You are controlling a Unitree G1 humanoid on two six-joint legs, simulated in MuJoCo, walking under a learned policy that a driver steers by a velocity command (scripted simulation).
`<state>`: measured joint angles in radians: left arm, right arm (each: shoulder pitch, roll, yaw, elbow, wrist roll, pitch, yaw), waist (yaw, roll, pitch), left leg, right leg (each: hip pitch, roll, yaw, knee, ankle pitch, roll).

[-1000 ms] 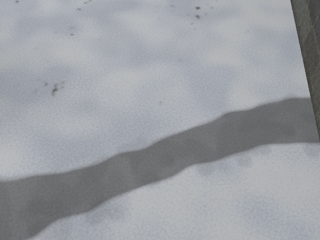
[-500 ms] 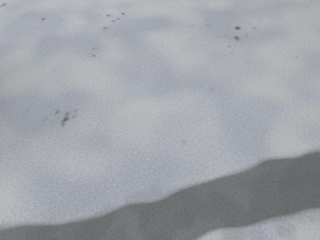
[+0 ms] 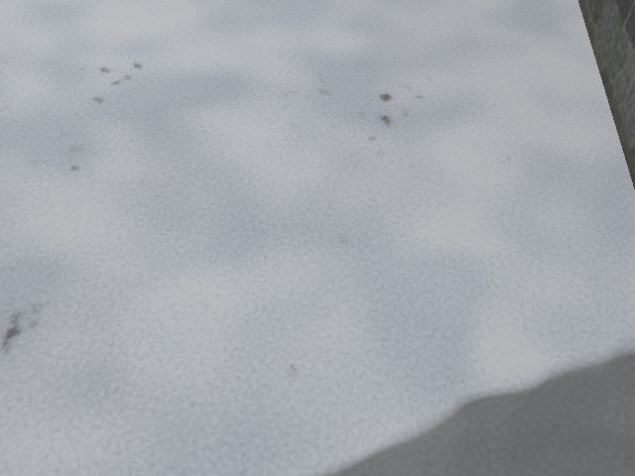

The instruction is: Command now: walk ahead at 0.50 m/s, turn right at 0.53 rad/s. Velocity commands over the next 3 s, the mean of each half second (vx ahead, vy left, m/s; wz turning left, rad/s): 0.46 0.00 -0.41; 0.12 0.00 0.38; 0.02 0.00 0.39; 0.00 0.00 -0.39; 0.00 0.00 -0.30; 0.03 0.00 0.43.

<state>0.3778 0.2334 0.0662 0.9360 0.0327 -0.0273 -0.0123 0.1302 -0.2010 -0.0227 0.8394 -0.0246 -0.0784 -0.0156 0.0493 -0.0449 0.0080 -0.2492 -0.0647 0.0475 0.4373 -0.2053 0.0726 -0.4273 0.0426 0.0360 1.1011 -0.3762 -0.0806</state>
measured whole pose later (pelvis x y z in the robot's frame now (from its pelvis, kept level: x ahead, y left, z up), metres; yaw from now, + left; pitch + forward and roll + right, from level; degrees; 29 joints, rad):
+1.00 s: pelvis +0.31 -0.08 -0.01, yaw +3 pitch +0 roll -1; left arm 0.22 0.24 0.05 0.86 0.01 0.03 0.04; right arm 0.22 -0.22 -0.06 0.80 -0.01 0.02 -0.01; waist -0.01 -0.03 0.07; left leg -0.34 -0.04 0.06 0.60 -0.26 0.09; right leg -0.38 -0.01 -0.13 1.06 -0.55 -0.01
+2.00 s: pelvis +0.26 -0.11 +0.01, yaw -2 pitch +0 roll -1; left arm 0.20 0.32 0.08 0.84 0.02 0.08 -0.03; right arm 0.24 -0.26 -0.03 0.85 -0.02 0.02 -0.05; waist 0.00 -0.04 0.07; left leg -0.09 -0.01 0.05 0.37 -0.28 0.05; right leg -0.45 0.06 0.04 1.00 -0.42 0.02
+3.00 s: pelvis +0.23 -0.11 +0.01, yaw +8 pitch +0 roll -2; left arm 0.18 0.31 0.06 0.84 0.04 0.05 -0.01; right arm 0.26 -0.27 -0.05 0.84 -0.01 0.03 0.00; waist 0.00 -0.05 0.05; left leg -0.13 -0.08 -0.06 0.36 -0.22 0.10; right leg -0.46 -0.02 0.01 1.04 -0.33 0.02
